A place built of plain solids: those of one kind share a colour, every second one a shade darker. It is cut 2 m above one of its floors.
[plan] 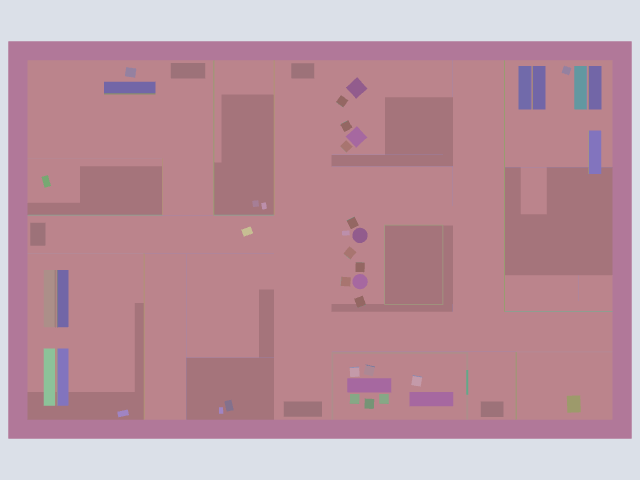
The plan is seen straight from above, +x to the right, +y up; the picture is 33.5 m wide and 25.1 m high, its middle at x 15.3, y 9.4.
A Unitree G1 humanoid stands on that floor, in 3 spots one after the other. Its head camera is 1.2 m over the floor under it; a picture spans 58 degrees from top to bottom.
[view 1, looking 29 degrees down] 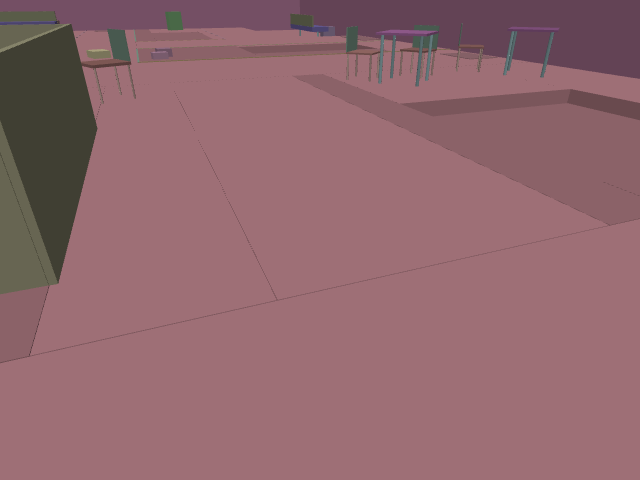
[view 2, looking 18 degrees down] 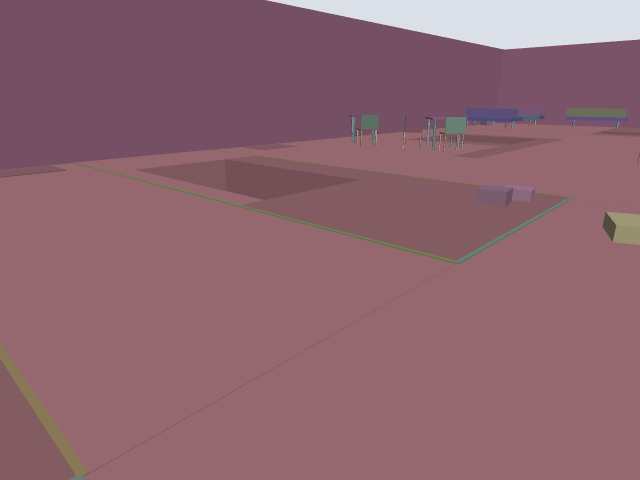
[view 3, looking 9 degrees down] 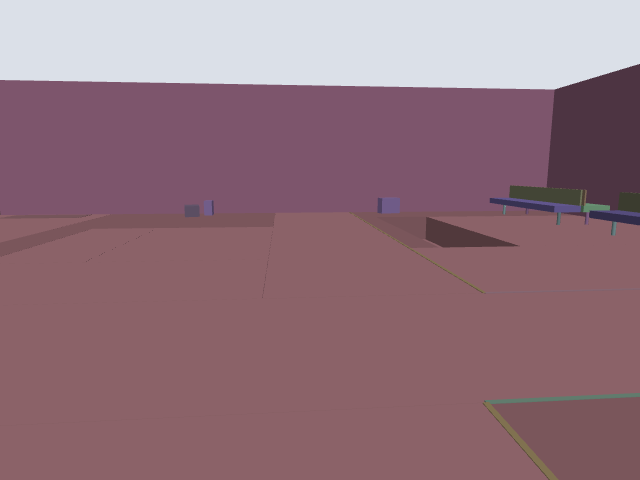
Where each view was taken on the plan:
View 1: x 23.81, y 10.76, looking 159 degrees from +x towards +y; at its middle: floor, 2.47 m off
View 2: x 6.76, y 9.35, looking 43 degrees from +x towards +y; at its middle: floor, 3.88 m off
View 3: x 8.10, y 12.73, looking -95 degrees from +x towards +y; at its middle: floor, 7.67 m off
